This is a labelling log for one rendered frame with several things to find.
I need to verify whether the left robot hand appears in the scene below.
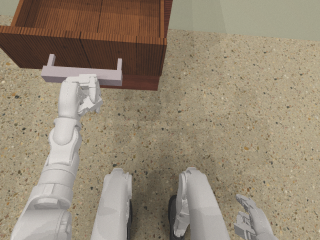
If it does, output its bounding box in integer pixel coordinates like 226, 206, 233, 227
58, 74, 103, 121

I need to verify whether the right robot thigh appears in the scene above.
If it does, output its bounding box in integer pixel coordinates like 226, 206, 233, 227
178, 170, 231, 240

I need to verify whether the cabinet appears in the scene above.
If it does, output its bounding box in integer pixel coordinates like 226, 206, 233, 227
99, 0, 173, 91

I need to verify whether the handle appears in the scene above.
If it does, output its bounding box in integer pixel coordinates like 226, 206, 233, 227
41, 54, 123, 86

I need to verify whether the drawer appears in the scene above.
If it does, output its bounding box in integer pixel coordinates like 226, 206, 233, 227
0, 0, 167, 77

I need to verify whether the right robot hand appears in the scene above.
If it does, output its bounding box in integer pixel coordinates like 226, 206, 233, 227
234, 194, 274, 240

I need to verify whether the left robot upper arm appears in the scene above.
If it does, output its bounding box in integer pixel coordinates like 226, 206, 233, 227
13, 209, 72, 240

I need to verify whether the left robot forearm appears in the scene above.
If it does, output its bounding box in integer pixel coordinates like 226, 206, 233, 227
10, 117, 82, 240

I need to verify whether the right robot shin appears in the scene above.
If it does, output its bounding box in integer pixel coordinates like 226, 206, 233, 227
173, 167, 207, 236

